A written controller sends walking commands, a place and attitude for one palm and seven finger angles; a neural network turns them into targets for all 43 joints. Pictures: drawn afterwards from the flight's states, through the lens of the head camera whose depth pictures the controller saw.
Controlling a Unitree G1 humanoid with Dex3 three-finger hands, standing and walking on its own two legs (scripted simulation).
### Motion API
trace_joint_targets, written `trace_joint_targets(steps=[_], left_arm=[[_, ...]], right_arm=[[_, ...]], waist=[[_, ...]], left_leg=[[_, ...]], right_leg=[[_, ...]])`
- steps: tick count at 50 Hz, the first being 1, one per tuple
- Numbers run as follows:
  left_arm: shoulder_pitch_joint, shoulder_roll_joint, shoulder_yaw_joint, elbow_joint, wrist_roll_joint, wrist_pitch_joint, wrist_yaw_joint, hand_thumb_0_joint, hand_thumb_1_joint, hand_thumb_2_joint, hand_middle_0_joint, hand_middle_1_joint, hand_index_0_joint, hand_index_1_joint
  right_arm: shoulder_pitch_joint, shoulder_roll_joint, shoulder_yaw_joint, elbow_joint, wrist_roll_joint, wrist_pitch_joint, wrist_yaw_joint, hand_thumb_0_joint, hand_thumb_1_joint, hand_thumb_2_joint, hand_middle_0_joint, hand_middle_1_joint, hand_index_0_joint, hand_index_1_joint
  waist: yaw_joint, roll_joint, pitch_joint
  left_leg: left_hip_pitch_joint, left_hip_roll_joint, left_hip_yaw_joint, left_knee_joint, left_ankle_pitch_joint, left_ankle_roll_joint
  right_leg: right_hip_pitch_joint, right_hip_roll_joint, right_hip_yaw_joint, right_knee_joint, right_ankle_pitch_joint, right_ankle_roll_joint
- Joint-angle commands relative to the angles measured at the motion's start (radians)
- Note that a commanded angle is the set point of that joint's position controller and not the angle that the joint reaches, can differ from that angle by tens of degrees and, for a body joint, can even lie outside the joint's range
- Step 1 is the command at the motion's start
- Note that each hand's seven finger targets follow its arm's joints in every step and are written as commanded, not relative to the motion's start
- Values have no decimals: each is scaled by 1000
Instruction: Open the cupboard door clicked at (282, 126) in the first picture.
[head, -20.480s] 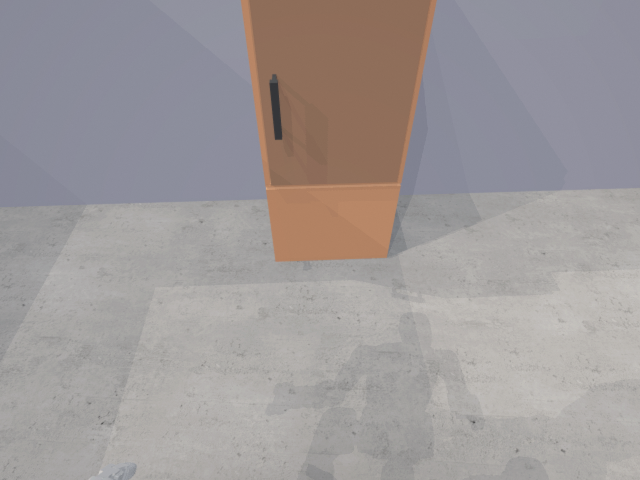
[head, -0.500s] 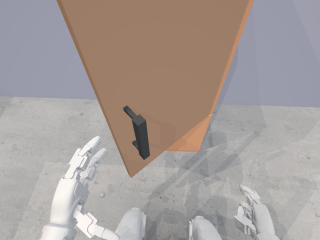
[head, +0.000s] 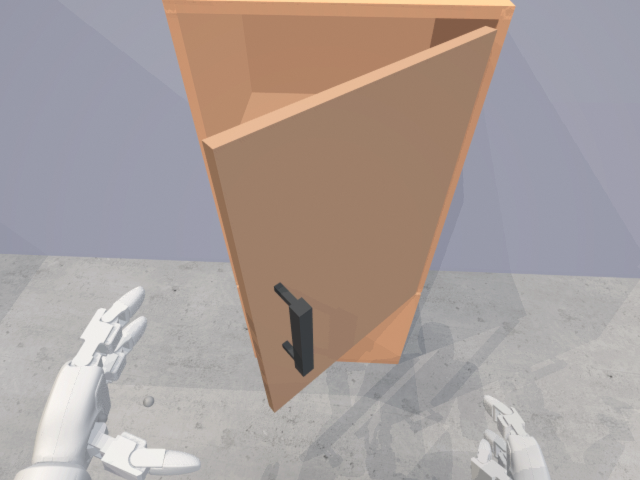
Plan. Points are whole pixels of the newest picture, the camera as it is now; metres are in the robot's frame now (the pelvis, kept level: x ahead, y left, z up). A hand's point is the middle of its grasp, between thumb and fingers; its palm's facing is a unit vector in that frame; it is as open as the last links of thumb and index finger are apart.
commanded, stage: draw the hand back to the body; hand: left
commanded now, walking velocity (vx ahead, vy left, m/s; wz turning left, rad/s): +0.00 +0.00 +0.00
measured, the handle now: (293, 331) +0.32 +0.07 +0.00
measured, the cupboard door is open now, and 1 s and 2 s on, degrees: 44 44 44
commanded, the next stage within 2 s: step back with the hand held close in 0.96 s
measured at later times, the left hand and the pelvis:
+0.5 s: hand (56, 313) +0.22 +0.25 +0.19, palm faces +0.40 -0.82 -0.41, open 10.0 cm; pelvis +0.03 +0.01 +0.05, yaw -1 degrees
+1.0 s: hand (38, 305) +0.21 +0.25 +0.21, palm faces +0.45 -0.80 -0.40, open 7.4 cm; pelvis +0.02 -0.01 +0.06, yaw -1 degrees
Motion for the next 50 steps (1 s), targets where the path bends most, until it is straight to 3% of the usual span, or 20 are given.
trace_joint_targets(steps=[1,4,6,8,15,16,19,21,29,33,37,41,43,47,50], left_arm=[[12,95,60,-231,57,36,101,0,-80,480,-165,-300,-165,-300],[-27,134,103,-236,66,54,131,0,25,525,-169,-300,-169,-300],[-73,161,132,-237,69,60,145,0,95,555,-171,-300,-171,-300],[-106,164,144,-255,74,58,154,0,165,585,-174,-300,-174,-300],[-143,173,199,-254,69,55,155,0,410,690,-182,-300,-182,-300],[-131,187,222,-227,69,55,155,0,445,705,-184,-300,-184,-300],[-149,193,255,-235,61,48,148,0,550,750,-187,-300,-187,-300],[-152,215,294,-212,58,43,148,0,620,780,-190,-300,-190,-300],[-270,257,384,-234,47,12,145,0,900,900,-200,-300,-200,-300],[-211,170,311,-154,40,22,123,0,900,900,-200,-300,-200,-300],[-237,206,335,-171,42,14,123,0,900,900,-200,-300,-200,-300],[-268,254,371,-224,51,2,132,0,900,900,-200,-300,-200,-300],[-267,244,366,-225,51,0,135,0,900,900,-200,-300,-200,-300],[-259,218,349,-180,47,2,131,0,900,900,-200,-300,-200,-300],[-249,204,342,-147,45,2,124,0,900,900,-200,-300,-200,-300]], right_arm=[[-92,-98,-24,-162,-8,-46,-20,0,-900,-900,200,300,200,300],[-96,-103,-19,-153,-11,-50,-28,0,-900,-900,200,300,200,300],[-109,-106,-11,-141,-12,-58,-35,0,-900,-900,200,300,200,300],[-106,-105,-6,-126,-11,-71,-37,0,-900,-900,200,300,200,300],[-132,-105,-1,-71,-16,-106,-24,0,-900,-900,200,300,200,300],[-142,-106,-4,-60,-18,-110,-24,0,-900,-900,200,300,200,300],[-154,-105,-5,-43,-21,-116,-15,0,-900,-900,200,300,200,300],[-169,-108,-10,-29,-21,-117,-13,0,-900,-900,200,300,200,300],[-196,-109,-20,14,-28,-127,-4,0,-900,-900,200,300,200,300],[-202,-113,-30,27,-27,-116,10,0,-900,-900,200,300,200,300],[-218,-118,-37,28,-33,-110,8,0,-900,-900,200,300,200,300],[-232,-111,-34,37,-36,-117,1,0,-900,-900,200,300,200,300],[-231,-104,-31,43,-37,-124,-1,0,-900,-900,200,300,200,300],[-236,-106,-33,52,-36,-128,0,0,-900,-900,200,300,200,300],[-235,-107,-40,58,-36,-123,1,0,-900,-900,200,300,200,300]], waist=[[4,2,-12],[4,-52,-9],[11,-44,15],[12,3,11],[25,30,46],[33,-3,48],[37,7,58],[45,-27,65],[48,48,71],[41,-10,112],[48,-36,90],[55,30,55],[52,47,78],[48,4,134],[47,-20,132]], left_leg=[[167,-14,-1,-252,258,24],[216,-13,6,-289,263,26],[243,-15,7,-321,247,28],[286,-15,3,-348,267,25],[385,-9,6,-432,380,18],[389,-7,8,-440,408,18],[423,-6,15,-473,451,14],[433,-4,19,-491,477,16],[509,-8,41,-547,494,15],[527,-2,50,-566,513,18],[540,-9,53,-584,485,25],[568,-18,57,-589,485,23],[571,-21,59,-593,471,21],[562,-17,59,-606,448,22],[574,-16,68,-608,444,26]], right_leg=[[95,22,-3,-230,235,-33],[146,18,-5,-269,254,-27],[173,16,-2,-304,239,-29],[193,14,-3,-314,249,-30],[296,14,-4,-386,338,-28],[323,13,-6,-398,366,-29],[361,15,-6,-423,400,-26],[395,16,-7,-445,431,-28],[449,16,3,-507,467,-26],[449,19,0,-533,482,-17],[480,18,6,-551,482,-17],[506,16,13,-563,485,-23],[490,17,11,-573,475,-21],[475,22,12,-595,454,-19],[472,24,15,-604,452,-14]])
